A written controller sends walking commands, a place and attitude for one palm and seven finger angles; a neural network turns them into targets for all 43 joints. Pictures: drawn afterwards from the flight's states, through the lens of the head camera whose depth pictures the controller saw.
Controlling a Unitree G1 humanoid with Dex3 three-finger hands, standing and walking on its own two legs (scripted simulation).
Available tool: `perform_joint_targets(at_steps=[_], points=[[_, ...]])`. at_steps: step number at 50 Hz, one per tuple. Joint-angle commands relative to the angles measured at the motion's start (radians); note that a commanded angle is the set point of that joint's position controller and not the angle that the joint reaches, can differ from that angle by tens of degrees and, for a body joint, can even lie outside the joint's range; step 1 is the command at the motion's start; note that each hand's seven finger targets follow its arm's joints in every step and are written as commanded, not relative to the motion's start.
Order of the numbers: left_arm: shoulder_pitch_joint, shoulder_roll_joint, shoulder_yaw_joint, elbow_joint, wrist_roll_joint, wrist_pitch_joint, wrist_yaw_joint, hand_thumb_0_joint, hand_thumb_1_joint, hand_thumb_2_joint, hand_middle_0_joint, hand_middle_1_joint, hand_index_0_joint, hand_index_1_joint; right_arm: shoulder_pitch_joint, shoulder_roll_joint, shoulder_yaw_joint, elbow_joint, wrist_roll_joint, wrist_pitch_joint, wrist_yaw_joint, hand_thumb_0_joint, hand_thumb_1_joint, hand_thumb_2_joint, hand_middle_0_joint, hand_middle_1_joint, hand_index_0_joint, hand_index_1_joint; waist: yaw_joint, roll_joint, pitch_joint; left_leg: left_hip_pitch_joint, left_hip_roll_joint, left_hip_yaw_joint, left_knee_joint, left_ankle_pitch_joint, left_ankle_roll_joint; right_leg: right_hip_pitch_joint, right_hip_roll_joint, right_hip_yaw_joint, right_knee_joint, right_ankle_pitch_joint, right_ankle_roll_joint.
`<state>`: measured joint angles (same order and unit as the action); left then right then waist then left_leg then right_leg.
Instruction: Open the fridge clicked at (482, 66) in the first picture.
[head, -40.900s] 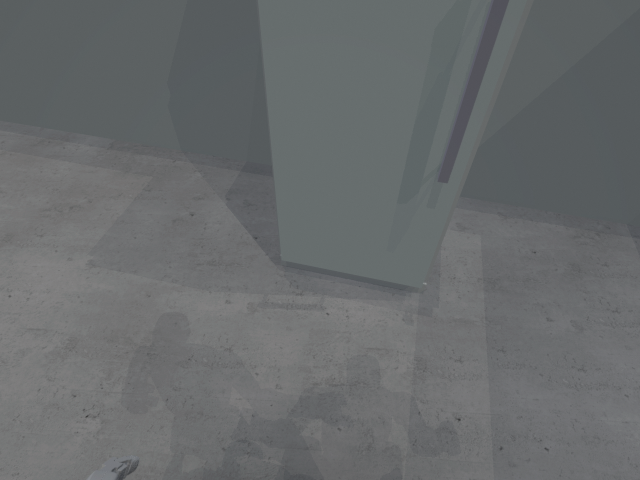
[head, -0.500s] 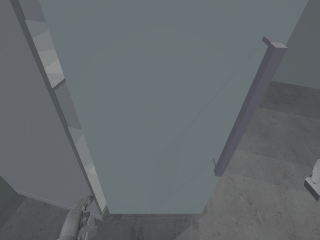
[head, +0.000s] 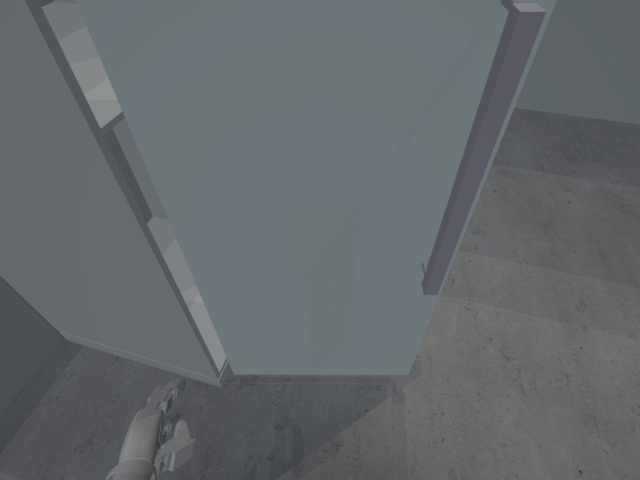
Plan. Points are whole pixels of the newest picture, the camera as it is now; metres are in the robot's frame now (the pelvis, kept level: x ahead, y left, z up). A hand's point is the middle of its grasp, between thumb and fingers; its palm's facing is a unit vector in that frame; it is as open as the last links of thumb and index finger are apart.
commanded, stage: step back with the hand held close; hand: right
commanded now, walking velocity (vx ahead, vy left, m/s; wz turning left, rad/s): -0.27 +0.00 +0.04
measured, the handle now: (459, 183) +0.50 -0.18 +0.11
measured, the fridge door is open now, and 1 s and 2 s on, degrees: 74 74 74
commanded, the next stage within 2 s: stop stepping back and stand still in 0.56 s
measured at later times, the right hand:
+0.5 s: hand out of the picture +0.10 -0.28 +0.19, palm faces +0.45 +0.78 -0.44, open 7.5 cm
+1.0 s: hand out of the picture -0.04 -0.32 +0.19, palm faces +0.44 +0.77 -0.46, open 7.4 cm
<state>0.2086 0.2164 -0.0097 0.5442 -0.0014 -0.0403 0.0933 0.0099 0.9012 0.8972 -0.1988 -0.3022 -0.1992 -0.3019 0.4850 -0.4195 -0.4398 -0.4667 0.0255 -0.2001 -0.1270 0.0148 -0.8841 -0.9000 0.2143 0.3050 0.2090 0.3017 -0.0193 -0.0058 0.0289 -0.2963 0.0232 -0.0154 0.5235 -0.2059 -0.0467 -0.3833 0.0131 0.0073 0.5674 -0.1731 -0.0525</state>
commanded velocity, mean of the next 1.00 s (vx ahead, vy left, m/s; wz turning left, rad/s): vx -0.13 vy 0.02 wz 0.04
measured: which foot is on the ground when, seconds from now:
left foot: down 0.00-0.20, up 0.22-0.46, down 0.48-0.64, up 0.66-0.92, down 0.94-1.00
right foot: down 0.00-0.48, up 0.50-0.60, down 0.62-0.90, up 0.92-1.00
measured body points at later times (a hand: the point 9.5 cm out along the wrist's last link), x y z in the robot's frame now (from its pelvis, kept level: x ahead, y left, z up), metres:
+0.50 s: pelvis -0.10 -0.01 -0.01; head -0.08 -0.04 +0.44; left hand +0.10 +0.20 -0.07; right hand +0.07 -0.32 +0.21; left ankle -0.21 +0.11 -0.74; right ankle +0.07 -0.09 -0.73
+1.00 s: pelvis -0.23 -0.06 +0.00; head -0.24 -0.09 +0.45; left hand -0.09 +0.21 -0.07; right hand -0.07 -0.36 +0.22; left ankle -0.25 +0.05 -0.73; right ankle -0.15 -0.15 -0.67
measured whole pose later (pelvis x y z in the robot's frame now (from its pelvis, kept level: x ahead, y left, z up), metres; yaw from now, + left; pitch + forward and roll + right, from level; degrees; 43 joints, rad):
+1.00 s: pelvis -0.23 -0.06 +0.00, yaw +4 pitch +1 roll +1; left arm 0.27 0.22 0.02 0.67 0.02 -0.07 0.06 0.01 0.90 0.90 -0.20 -0.30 -0.20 -0.30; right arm 0.60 -0.48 -0.49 -0.61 0.05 -0.18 -0.14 0.01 -0.88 -0.90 0.22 0.31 0.21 0.30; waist -0.06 0.06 -0.07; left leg -0.23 -0.02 0.06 0.53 -0.30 0.06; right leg -0.62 0.01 -0.01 1.02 -0.33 0.02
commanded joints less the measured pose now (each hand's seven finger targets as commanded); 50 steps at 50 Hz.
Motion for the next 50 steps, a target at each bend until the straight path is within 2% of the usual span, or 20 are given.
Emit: perform_joint_targets(at_steps=[1, 6, 8, 10, 13, 20, 22, 24, 26, 27, 29, 31, 33, 37, 39, 43, 45, 46, 48, 50], points=[[-0.098, 0.146, 0.072, -0.143, -0.001, -0.079, -0.003, 0.000, 0.900, 0.900, -0.200, -0.300, -0.200, -0.300, -0.026, -0.153, -0.100, -0.181, 0.001, -0.076, -0.013, 0.000, -0.900, -0.900, 0.200, 0.300, 0.200, 0.300, 0.001, 0.010, -0.064, 0.100, 0.019, -0.092, -0.120, -0.210, 0.059, -0.195, -0.069, 0.094, -0.141, -0.429, -0.027], [-0.053, 0.120, 0.056, -0.079, 0.014, -0.085, -0.007, 0.000, 0.900, 0.900, -0.200, -0.300, -0.200, -0.300, -0.101, -0.171, -0.063, -0.255, 0.013, -0.088, -0.040, 0.000, -0.900, -0.900, 0.200, 0.300, 0.200, 0.300, 0.036, 0.158, -0.082, -0.355, 0.188, -0.139, -0.282, -0.330, 0.130, 0.218, -0.005, 0.002, 0.191, -0.186, 0.037], [-0.075, 0.141, 0.053, -0.090, 0.011, -0.099, 0.007, 0.000, 0.900, 0.900, -0.200, -0.300, -0.200, -0.300, -0.155, -0.179, -0.068, -0.282, 0.015, -0.094, -0.044, 0.000, -0.900, -0.900, 0.200, 0.300, 0.200, 0.300, 0.037, -0.012, -0.043, -0.309, 0.064, -0.038, -0.123, -0.320, 0.063, 0.144, -0.063, 0.109, -0.073, -0.272, 0.012], [-0.117, 0.182, 0.066, -0.115, 0.016, -0.134, 0.020, 0.000, 0.900, 0.900, -0.200, -0.300, -0.200, -0.300, -0.180, -0.205, -0.124, -0.338, -0.013, -0.117, -0.049, 0.000, -0.900, -0.900, 0.200, 0.300, 0.200, 0.300, 0.014, -0.441, -0.102, 0.071, -0.133, 0.026, 0.455, -0.192, 0.008, -0.247, -0.317, 0.503, -0.517, -0.726, -0.095], [-0.089, 0.137, 0.095, -0.078, 0.022, -0.148, -0.010, 0.000, 0.900, 0.900, -0.200, -0.300, -0.200, -0.300, -0.149, -0.205, -0.159, -0.286, -0.018, -0.128, -0.041, 0.000, -0.900, -0.900, 0.200, 0.300, 0.200, 0.300, 0.004, -0.232, -0.140, 0.105, -0.134, -0.030, 0.704, -0.225, 0.028, -0.270, -0.311, 0.384, -0.446, -0.544, -0.131], [-0.066, 0.097, 0.078, -0.038, 0.021, -0.159, -0.046, 0.000, 0.900, 0.900, -0.200, -0.300, -0.200, -0.300, 0.046, -0.162, -0.086, -0.270, 0.051, -0.102, -0.029, 0.000, -0.900, -0.900, 0.200, 0.300, 0.200, 0.300, 0.000, -0.254, -0.232, 0.070, -0.112, 0.078, -0.053, -0.353, 0.091, 0.157, -0.217, 0.183, -0.401, -0.247, 0.042], [-0.044, 0.094, 0.069, -0.012, 0.028, -0.137, -0.042, 0.000, 0.900, 0.900, -0.200, -0.300, -0.200, -0.300, -0.025, -0.186, -0.078, -0.268, 0.047, -0.120, -0.019, 0.000, -0.900, -0.900, 0.200, 0.300, 0.200, 0.300, 0.010, -0.112, -0.222, 0.036, 0.015, -0.053, -0.346, -0.185, 0.128, 0.261, -0.170, 0.074, -0.189, 0.000, 0.100], [-0.075, 0.081, 0.061, -0.004, 0.022, -0.108, -0.027, 0.000, 0.900, 0.900, -0.200, -0.300, -0.200, -0.300, -0.101, -0.250, -0.092, -0.237, 0.039, -0.131, -0.024, 0.000, -0.900, -0.900, 0.200, 0.300, 0.200, 0.300, 0.008, 0.194, -0.142, -0.160, 0.304, -0.308, -0.394, 0.182, 0.191, 0.183, -0.061, 0.004, 0.279, -0.122, 0.089], [-0.114, 0.061, 0.028, -0.033, 0.044, -0.138, -0.012, 0.000, 0.900, 0.900, -0.200, -0.300, -0.200, -0.300, -0.195, -0.295, -0.141, -0.208, 0.021, -0.138, -0.041, 0.000, -0.900, -0.900, 0.200, 0.300, 0.200, 0.300, -0.027, 0.126, -0.156, -0.010, 0.285, -0.147, -0.206, 0.633, 0.185, 0.026, -0.052, -0.018, 0.325, -0.218, 0.086], [-0.100, 0.084, 0.056, -0.018, 0.012, -0.136, -0.004, 0.000, 0.900, 0.900, -0.200, -0.300, -0.200, -0.300, -0.208, -0.208, -0.046, -0.172, 0.019, -0.117, -0.010, 0.000, -0.900, -0.900, 0.200, 0.300, 0.200, 0.300, 0.008, 0.354, -0.166, 0.089, 0.196, -0.087, -0.129, 0.755, 0.139, 0.009, -0.021, -0.010, 0.230, -0.131, 0.070], [-0.122, 0.113, 0.042, -0.042, 0.002, -0.115, 0.020, 0.000, 0.900, 0.900, -0.200, -0.300, -0.200, -0.300, -0.206, -0.218, -0.068, -0.137, 0.020, -0.076, 0.004, 0.000, -0.900, -0.900, 0.200, 0.300, 0.200, 0.300, 0.023, 0.199, -0.118, 0.046, 0.076, 0.027, 0.037, 0.816, 0.058, 0.186, -0.002, -0.076, -0.038, 0.283, 0.049], [-0.124, 0.140, 0.044, -0.054, 0.008, -0.122, 0.004, 0.000, 0.900, 0.900, -0.200, -0.300, -0.200, -0.300, -0.185, -0.205, -0.059, -0.181, 0.029, -0.070, 0.015, 0.000, -0.900, -0.900, 0.200, 0.300, 0.200, 0.300, 0.000, -0.227, -0.217, -0.133, -0.086, 0.014, 0.371, -0.002, 0.019, 0.461, -0.226, 0.155, -0.182, 1.059, -0.043], [-0.087, 0.128, 0.055, -0.037, 0.017, -0.147, -0.039, 0.000, 0.900, 0.900, -0.200, -0.300, -0.200, -0.300, -0.174, -0.185, -0.060, -0.179, 0.031, -0.097, 0.014, 0.000, -0.900, -0.900, 0.200, 0.300, 0.200, 0.300, -0.009, -0.185, -0.226, -0.100, -0.109, -0.107, 0.527, -0.424, 0.053, 0.320, -0.321, 0.220, -0.239, 0.803, -0.068], [-0.102, 0.121, 0.078, -0.114, 0.012, -0.139, -0.063, 0.000, 0.900, 0.900, -0.200, -0.300, -0.200, -0.300, 0.077, -0.191, -0.127, -0.353, 0.035, -0.061, -0.004, 0.000, -0.900, -0.900, 0.200, 0.300, 0.200, 0.300, -0.017, -0.224, -0.208, 0.090, -0.082, 0.033, 0.421, -0.216, 0.057, 0.003, -0.241, 0.166, -0.463, -0.322, -0.041], [-0.112, 0.115, 0.072, -0.128, 0.012, -0.129, -0.066, 0.000, 0.900, 0.900, -0.200, -0.300, -0.200, -0.300, 0.146, -0.202, -0.157, -0.394, 0.028, -0.058, -0.016, 0.000, -0.900, -0.900, 0.200, 0.300, 0.200, 0.300, -0.014, -0.328, -0.157, 0.240, -0.136, 0.135, 0.368, -0.211, 0.064, -0.200, -0.196, 0.122, -0.566, -0.568, 0.006], [-0.093, 0.102, 0.074, -0.106, 0.029, -0.114, -0.039, 0.000, 0.900, 0.900, -0.200, -0.300, -0.200, -0.300, 0.174, -0.222, -0.172, -0.337, 0.029, -0.034, -0.042, 0.000, -0.900, -0.900, 0.200, 0.300, 0.200, 0.300, -0.019, -0.282, -0.178, 0.414, -0.150, 0.167, 0.014, -0.360, 0.118, -0.195, -0.124, 0.054, -0.477, -0.517, 0.133], [-0.049, 0.101, 0.083, -0.072, 0.014, -0.093, -0.027, 0.000, 0.900, 0.900, -0.200, -0.300, -0.200, -0.300, 0.143, -0.237, -0.168, -0.299, 0.028, -0.015, -0.046, 0.000, -0.900, -0.900, 0.200, 0.300, 0.200, 0.300, 0.005, 0.172, -0.143, 0.026, 0.147, -0.123, -0.329, -0.398, 0.213, 0.008, 0.029, -0.097, 0.217, -0.288, 0.108], [-0.063, 0.124, 0.093, -0.061, 0.006, -0.084, -0.018, 0.000, 0.900, 0.900, -0.200, -0.300, -0.200, -0.300, 0.048, -0.204, -0.127, -0.322, 0.038, -0.010, -0.039, 0.000, -0.900, -0.900, 0.200, 0.300, 0.200, 0.300, 0.020, 0.249, -0.047, -0.202, 0.335, -0.366, -0.414, -0.444, 0.281, -0.057, 0.012, 0.040, 0.531, -0.236, 0.082], [-0.055, 0.128, 0.072, -0.028, 0.020, -0.084, -0.032, 0.000, 0.900, 0.900, -0.200, -0.300, -0.200, -0.300, -0.169, -0.295, -0.197, -0.309, 0.046, -0.011, -0.032, 0.000, -0.900, -0.900, 0.200, 0.300, 0.200, 0.300, 0.074, 0.210, -0.044, -0.357, 0.379, -0.288, -0.350, -0.364, 0.307, -0.093, -0.073, 0.085, 0.816, -0.149, 0.082], [-0.058, 0.108, 0.066, -0.043, 0.001, -0.098, -0.011, 0.000, 0.900, 0.900, -0.200, -0.300, -0.200, -0.300, -0.281, -0.148, -0.023, -0.133, 0.019, -0.002, -0.019, 0.000, -0.900, -0.900, 0.200, 0.300, 0.200, 0.300, 0.072, 0.211, -0.038, -0.290, 0.229, -0.181, -0.349, -0.640, 0.180, -0.017, -0.078, 0.004, 0.498, -0.174, 0.060]])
